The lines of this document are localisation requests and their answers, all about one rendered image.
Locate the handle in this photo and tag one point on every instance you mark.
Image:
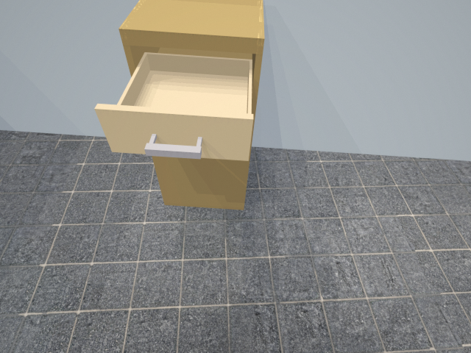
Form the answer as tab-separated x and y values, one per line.
166	150

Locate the cabinet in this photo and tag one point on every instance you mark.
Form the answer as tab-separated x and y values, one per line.
209	28

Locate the drawer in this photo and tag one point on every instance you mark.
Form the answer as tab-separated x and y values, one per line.
180	98

